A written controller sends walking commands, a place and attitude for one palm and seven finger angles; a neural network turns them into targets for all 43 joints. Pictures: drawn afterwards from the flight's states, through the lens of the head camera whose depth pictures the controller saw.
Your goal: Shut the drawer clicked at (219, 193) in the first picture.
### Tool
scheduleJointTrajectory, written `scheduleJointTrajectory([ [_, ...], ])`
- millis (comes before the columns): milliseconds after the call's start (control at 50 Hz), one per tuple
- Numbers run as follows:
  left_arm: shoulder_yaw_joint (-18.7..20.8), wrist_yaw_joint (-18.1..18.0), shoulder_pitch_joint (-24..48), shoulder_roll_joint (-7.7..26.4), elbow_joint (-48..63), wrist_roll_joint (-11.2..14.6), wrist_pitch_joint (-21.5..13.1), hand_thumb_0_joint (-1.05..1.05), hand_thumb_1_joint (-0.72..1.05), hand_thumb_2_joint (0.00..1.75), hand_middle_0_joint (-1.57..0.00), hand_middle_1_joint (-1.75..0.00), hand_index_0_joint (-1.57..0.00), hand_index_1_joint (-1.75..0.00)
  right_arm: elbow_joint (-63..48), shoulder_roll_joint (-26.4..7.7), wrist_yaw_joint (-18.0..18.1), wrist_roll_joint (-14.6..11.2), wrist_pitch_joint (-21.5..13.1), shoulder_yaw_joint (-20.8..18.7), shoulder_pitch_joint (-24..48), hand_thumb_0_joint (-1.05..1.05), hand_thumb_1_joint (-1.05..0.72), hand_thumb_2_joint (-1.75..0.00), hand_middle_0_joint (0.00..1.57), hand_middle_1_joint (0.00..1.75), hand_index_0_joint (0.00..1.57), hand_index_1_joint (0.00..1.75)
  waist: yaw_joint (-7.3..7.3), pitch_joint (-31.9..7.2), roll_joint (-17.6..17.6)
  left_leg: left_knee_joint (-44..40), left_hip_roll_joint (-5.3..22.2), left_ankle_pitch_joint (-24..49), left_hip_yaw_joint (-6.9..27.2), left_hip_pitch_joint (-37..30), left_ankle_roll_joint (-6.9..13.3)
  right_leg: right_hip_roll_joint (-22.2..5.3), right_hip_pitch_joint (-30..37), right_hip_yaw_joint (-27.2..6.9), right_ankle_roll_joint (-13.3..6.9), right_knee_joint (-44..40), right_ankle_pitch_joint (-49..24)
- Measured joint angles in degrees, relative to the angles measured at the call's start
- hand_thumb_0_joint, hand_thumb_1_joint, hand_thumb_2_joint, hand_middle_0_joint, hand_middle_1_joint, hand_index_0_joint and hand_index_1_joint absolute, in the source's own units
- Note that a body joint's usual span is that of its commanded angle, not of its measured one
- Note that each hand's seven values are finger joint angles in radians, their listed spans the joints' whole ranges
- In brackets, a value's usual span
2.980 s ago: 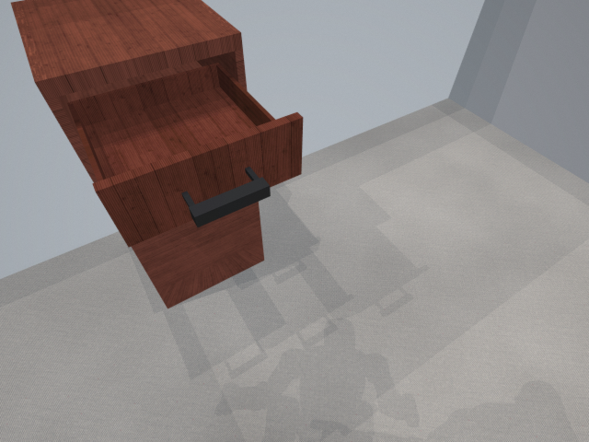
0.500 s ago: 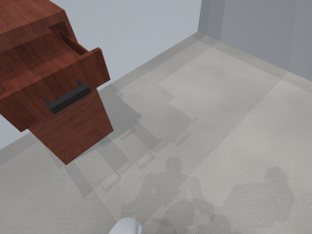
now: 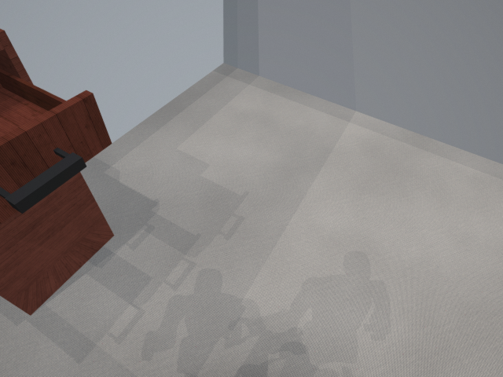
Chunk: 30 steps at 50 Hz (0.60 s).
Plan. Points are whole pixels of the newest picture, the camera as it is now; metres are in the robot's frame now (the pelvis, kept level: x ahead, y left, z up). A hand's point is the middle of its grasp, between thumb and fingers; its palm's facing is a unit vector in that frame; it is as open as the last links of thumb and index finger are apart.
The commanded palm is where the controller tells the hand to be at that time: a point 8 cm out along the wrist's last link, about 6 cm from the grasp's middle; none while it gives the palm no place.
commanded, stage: walk to a spot facing it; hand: left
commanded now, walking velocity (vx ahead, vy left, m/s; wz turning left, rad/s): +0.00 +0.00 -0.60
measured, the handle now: (40, 176) +0.42 +0.44 +0.02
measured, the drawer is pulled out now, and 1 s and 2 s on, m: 0.29 0.29 0.29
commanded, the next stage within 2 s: turn to face it in 1.16 s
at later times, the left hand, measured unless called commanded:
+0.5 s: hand (213, 341) +0.21 +0.08 -0.15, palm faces -0.42 -0.89 -0.19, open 7.4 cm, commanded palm none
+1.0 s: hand (232, 344) +0.22 +0.05 -0.20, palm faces -0.38 -0.92 -0.14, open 7.4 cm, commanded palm none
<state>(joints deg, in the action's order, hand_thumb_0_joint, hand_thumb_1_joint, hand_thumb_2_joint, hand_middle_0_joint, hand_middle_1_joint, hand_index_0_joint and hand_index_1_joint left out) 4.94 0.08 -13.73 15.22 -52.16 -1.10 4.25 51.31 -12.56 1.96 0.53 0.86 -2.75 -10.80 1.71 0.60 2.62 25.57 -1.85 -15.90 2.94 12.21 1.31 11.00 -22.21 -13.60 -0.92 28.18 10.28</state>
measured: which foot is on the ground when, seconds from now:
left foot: down 0.00-0.52, up 0.54-0.98, down 1.00-1.00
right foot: up 0.00-0.50, down 0.52-1.00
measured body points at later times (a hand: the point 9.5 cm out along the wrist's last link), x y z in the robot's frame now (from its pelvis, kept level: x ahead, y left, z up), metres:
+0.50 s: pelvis +0.02 -0.05 +0.00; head +0.05 -0.06 +0.45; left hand +0.23 +0.13 -0.14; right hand -0.14 -0.26 -0.14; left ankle -0.01 +0.11 -0.74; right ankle +0.00 -0.17 -0.72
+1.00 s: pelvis +0.22 -0.14 -0.02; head +0.25 -0.12 +0.43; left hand +0.24 +0.10 -0.19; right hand +0.22 -0.40 -0.14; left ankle +0.36 -0.11 -0.74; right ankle +0.01 -0.17 -0.73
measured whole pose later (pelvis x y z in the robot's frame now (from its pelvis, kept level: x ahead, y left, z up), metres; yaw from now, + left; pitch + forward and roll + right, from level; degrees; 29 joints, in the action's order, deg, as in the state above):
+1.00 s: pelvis +0.22 -0.14 -0.02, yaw -29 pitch -1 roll -2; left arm 2.8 -0.6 -26.1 9.9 -64.3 -1.3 -2.9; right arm 54.6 -9.0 -1.4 1.8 -3.3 -2.1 -7.2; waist 2.9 2.6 2.1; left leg 36.7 3.8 -9.9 -7.3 26.5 1.2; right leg 0.8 2.8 1.4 -0.2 28.5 28.6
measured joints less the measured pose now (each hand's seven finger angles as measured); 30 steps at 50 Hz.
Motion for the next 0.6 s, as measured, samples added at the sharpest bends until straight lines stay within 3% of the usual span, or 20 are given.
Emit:
scheduleJointTrajectory([
  [40, 0.7, 0.5, 0.3, 0.6, 0.0, -0.2, 0.3, 0.01, 0.91, 0.90, -0.20, -0.30, -0.20, -0.30, 0.1, 0.6, 0.2, 0.3, 0.4, 0.6, -1.1, 0.00, -0.90, -0.89, 0.20, 0.30, 0.20, 0.30, -0.16, 0.3, 0.7, -0.7, 0.3, 1.7, -1.8, -0.7, 0.4, -1.1, -5.2, 4.2, 2.1, 14.6, 8.1],
  [100, 1.4, 1.4, 0.0, 1.2, 0.5, -0.8, 0.2, 0.01, 0.91, 0.90, -0.20, -0.30, -0.20, -0.30, 0.8, 0.8, 0.3, 0.7, 0.7, 1.2, -2.7, 0.00, -0.90, -0.89, 0.20, 0.30, 0.20, 0.30, 0.10, 0.3, 0.4, -2.6, 1.5, 2.4, -3.9, -2.0, 0.6, -4.2, -9.9, 8.1, 4.3, 33.3, 8.2],
  [160, 1.4, 1.7, -1.0, 1.6, 0.4, -0.8, 0.2, 0.01, 0.91, 0.90, -0.20, -0.30, -0.20, -0.30, 1.1, 1.2, 0.1, 0.9, 0.1, 1.4, -3.4, 0.00, -0.90, -0.89, 0.20, 0.30, 0.20, 0.30, 0.49, 0.5, 0.3, -2.8, 2.7, 2.0, -6.7, -2.7, 0.8, -8.2, -9.6, 9.7, 5.5, 38.7, 8.1],
  [240, 0.9, 2.2, -1.6, 1.4, -1.1, -0.8, 0.8, 0.01, 0.91, 0.90, -0.20, -0.30, -0.20, -0.30, 1.0, 2.0, -0.3, 1.1, -1.9, 1.7, -5.0, 0.00, -0.90, -0.89, 0.20, 0.30, 0.20, 0.30, -0.38, 0.6, 0.1, -2.6, 4.5, 0.9, -10.4, -4.1, 0.6, -12.4, -6.4, 11.8, 6.0, 34.3, 9.9],
  [340, 0.2, 3.3, 0.4, -0.1, -1.9, -0.9, 1.4, 0.01, 0.91, 0.90, -0.20, -0.30, -0.20, -0.30, 2.7, 2.1, -0.6, 1.3, -3.1, 1.5, -8.7, 0.00, -0.90, -0.89, 0.20, 0.30, 0.20, 0.30, -2.23, 0.5, -0.4, -3.4, 6.7, -0.1, -14.4, -6.0, -0.8, -15.3, -4.8, 14.6, 5.3, 27.5, 9.8],
  [420, -0.3, 3.9, 3.5, -1.7, -0.9, -0.8, 0.6, 0.01, 0.91, 0.90, -0.20, -0.30, -0.20, -0.30, 5.0, 0.8, -0.8, 1.6, -3.0, 0.7, -11.6, 0.00, -0.90, -0.89, 0.20, 0.30, 0.20, 0.30, -3.71, 1.0, -1.5, -3.2, 8.6, -1.5, -17.5, -7.4, -2.6, -16.1, -3.5, 17.1, 4.2, 19.6, 9.7],
  [500, -0.6, 3.9, 6.2, -2.9, 0.7, -0.7, -1.1, 0.01, 0.91, 0.90, -0.20, -0.30, -0.20, -0.30, 7.2, -1.1, -1.1, 1.8, -2.6, -0.3, -14.2, 0.00, -0.90, -0.89, 0.20, 0.30, 0.20, 0.30, -5.24, 1.5, -3.2, 0.9, 11.2, -5.3, -20.0, -7.8, -5.1, -15.1, 0.5, 19.5, 2.4, 9.4, 9.9],
  [540, -1.0, 3.5, 7.4, -2.9, 1.3, -0.7, -3.4, 0.01, 0.91, 0.90, -0.20, -0.30, -0.20, -0.30, 8.1, -1.8, -1.5, 1.5, -2.1, -0.4, -15.4, 0.00, -0.90, -0.89, 0.20, 0.30, 0.20, 0.30, -5.28, 2.0, -4.1, 10.7, 13.5, -10.1, -18.8, -4.9, -5.1, -13.6, 2.5, 20.4, 0.5, 6.3, 5.3],
  [600, -1.6, 2.0, 7.2, -3.6, 1.1, 0.2, -5.6, 0.01, 0.91, 0.90, -0.20, -0.30, -0.20, -0.30, 9.8, -2.0, -1.8, 1.1, -0.1, -0.5, -13.6, 0.00, -0.90, -0.89, 0.20, 0.30, 0.20, 0.30, -4.83, 2.7, -4.6, 33.2, 11.8, -11.8, -10.3, 4.8, -3.6, -11.9, 3.9, 20.4, -1.2, 8.8, 8.3],
])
